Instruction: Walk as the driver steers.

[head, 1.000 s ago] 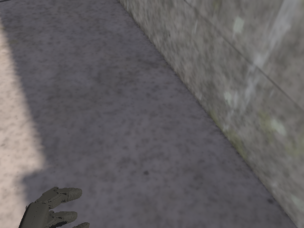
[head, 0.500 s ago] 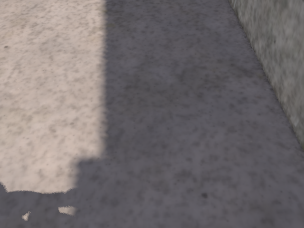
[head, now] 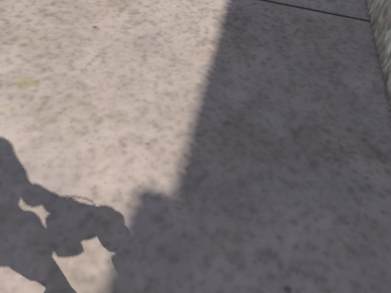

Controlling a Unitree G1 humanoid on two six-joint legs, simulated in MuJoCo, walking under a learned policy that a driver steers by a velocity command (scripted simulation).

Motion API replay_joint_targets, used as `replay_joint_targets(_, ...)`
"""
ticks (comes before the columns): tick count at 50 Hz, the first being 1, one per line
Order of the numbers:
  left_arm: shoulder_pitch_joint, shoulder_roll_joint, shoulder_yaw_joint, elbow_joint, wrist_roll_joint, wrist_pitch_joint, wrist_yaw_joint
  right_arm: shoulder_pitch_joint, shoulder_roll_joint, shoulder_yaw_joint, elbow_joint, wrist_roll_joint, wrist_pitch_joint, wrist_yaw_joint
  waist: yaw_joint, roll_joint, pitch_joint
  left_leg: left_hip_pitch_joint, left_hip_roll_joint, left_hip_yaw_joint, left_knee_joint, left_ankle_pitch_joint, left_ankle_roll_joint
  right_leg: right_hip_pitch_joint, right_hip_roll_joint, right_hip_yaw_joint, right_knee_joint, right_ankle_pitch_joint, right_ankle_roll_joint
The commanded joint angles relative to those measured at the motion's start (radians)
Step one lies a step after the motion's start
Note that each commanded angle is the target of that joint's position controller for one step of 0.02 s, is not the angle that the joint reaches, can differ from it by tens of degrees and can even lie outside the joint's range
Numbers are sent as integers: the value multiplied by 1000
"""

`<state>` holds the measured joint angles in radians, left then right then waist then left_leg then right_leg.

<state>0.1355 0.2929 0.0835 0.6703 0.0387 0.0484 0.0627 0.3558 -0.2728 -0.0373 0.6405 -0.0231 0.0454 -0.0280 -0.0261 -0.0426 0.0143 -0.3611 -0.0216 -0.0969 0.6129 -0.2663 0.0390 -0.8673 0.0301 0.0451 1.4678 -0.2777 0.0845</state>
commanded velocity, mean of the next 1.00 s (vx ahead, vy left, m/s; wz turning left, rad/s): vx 0.24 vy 0.00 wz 0.17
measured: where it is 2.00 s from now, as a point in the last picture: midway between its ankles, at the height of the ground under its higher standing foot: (177, 207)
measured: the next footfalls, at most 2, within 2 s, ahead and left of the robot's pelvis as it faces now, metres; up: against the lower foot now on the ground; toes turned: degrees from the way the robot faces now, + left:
right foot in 0.36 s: +0.12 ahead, -0.15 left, +0.00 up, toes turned +19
left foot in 0.84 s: +0.28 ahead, +0.17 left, +0.00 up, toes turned +8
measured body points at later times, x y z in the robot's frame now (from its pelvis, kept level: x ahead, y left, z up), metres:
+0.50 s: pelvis +0.07 -0.06 +0.00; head +0.07 -0.07 +0.45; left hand +0.08 +0.23 -0.10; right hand +0.26 -0.29 -0.10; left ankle +0.07 +0.09 -0.66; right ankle +0.08 -0.16 -0.73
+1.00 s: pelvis +0.26 +0.06 +0.01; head +0.28 +0.07 +0.46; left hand +0.26 +0.34 -0.12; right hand +0.44 -0.18 -0.08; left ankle +0.24 +0.16 -0.73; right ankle +0.20 -0.11 -0.64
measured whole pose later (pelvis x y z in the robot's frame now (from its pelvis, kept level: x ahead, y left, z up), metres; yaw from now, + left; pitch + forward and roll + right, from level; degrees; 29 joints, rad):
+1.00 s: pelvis +0.26 +0.06 +0.01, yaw +6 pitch +3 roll +1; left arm 0.38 0.29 0.08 0.81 -0.03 -0.04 0.01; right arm 0.22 -0.21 -0.07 0.68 0.00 -0.10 0.01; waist 0.02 -0.05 -0.02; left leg -0.25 -0.02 0.05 0.41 -0.23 0.03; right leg -0.49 -0.03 0.10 1.16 -0.30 -0.02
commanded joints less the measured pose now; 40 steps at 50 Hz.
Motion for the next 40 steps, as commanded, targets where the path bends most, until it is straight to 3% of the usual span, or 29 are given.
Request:
replay_joint_targets(1,4,17,2,-89,-1,6,1,-131,-149,-19,-103,7,-17,-22,60,135,-63,-39,173,-277,-205,144,147,-29,26,-3,221,123,18)
replay_joint_targets(5,-103,-6,-22,-170,3,-4,2,-37,-142,-15,-69,25,-1,-55,10,169,-101,157,159,-328,-153,289,168,-84,31,22,71,140,43)
replay_joint_targets(7,-178,-12,-32,-201,1,-13,-5,-21,-148,-27,-65,28,9,-68,-13,187,-119,259,155,-359,-143,263,157,-70,22,43,-168,145,47)
replay_joint_targets(9,-235,-15,-32,-212,-13,-21,-18,-15,-171,-44,-73,25,17,-78,-42,208,-120,289,169,-413,-156,159,155,-3,22,58,-377,117,37)
replay_joint_targets(12,-208,13,-13,-182,-41,-38,-42,-38,-197,-61,-88,14,20,-67,-34,264,-89,166,172,-465,-194,89,180,215,41,51,-572,5,8)
replay_joint_targets(15,-110,15,-7,-132,-50,-48,-65,-75,-162,-53,-94,23,26,-51,3,287,-64,56,150,-482,-199,166,174,470,37,42,-761,-15,-23)
replay_joint_targets(17,-22,10,4,-84,-50,-55,-71,-74,-111,-40,-91,30,14,-40,45,222,-73,-48,89,-440,-161,-94,127,711,9,0,-999,84,-56)
replay_joint_targets(18,52,14,7,-58,-41,-63,-70,-19,-41,-23,-62,10,4,-30,77,117,-110,-159,-2,-353,-8,-321,62,894,-76,76,-1062,38,-74)
replay_joint_targets(19,192,57,4,-29,-10,-62,-72,48,61,1,-54,-12,-3,-23,71,-110,-169,-365,-145,-184,334,-479,-29,1043,-297,344,-1032,-78,-169)
replay_joint_targets(20,277,121,27,26,-13,-73,-90,-58,-43,-43,-115,51,-31,-36,101,-215,-48,-604,-162,-207,368,-435,-47,969,-365,700,-1227,-499,-312)
replay_joint_targets(21,248,100,23,38,-19,-88,-89,-155,-119,-69,-110,52,-44,-47,98,-182,96,-681,-95,-200,456,-327,-56,892,-357,684,-1265,-641,-321)
replay_joint_targets(22,201,90,20,40,-30,-92,-75,-174,-138,-77,-99,39,-47,-51,85,-175,127,-692,-73,-160,478,-226,-60,856,-328,602,-1276,-584,-289)
replay_joint_targets(24,122,82,11,35,-41,-87,-50,-140,-121,-79,-66,14,-54,-41,34,-139,89,-597,-7,-69,512,-25,-78,764,-268,468,-1291,-427,-247)
replay_joint_targets(26,130,68,2,60,-35,-93,-47,-110,-74,-73,-39,16,-67,-23,11,-120,52,-516,22,4,594,109,-81,673,-227,374,-1303,-299,-247)
replay_joint_targets(28,152,63,-4,76,-40,-108,-52,-103,-59,-72,-31,22,-81,-17,0,-88,45,-475,46,17,606,191,-72,614,-212,314,-1314,-185,-256)
replay_joint_targets(32,281,58,-12,126,-57,-114,-48,-265,-15,-51,-81,20,-108,-8,73,-70,53,-460,67,38,304,305,-86,687,-211,250,-1316,-11,-264)
replay_joint_targets(34,318,85,-9,140,-63,-112,-40,-335,1,-42,-101,29,-122,7,103,-84,60,-363,44,52,129,321,-102,687,-214,229,-1316,34,-260)
replay_joint_targets(35,331,106,-6,138,-57,-109,-40,-355,7,-38,-103,36,-128,20,113,-96,60,-308,28,68,68,298,-108,679,-216,221,-1312,23,-267)
replay_joint_targets(38,375,122,-3,152,-70,-102,-37,-380,-18,-44,-107,53,-145,44,122,-95,74,-166,2,77,-57,220,-104,678,-228,252,-1283,5,-273)
replay_joint_targets(40,376,127,2,150,-70,-92,-33,-348,-46,-55,-110,64,-159,47,86,-120,70,-63,0,64,-139,125,-79,701,-248,302,-1226,27,-255)
Over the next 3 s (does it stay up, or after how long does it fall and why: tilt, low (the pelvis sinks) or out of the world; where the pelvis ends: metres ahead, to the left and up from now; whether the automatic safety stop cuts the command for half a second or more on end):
stays up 1.31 -0.12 0.00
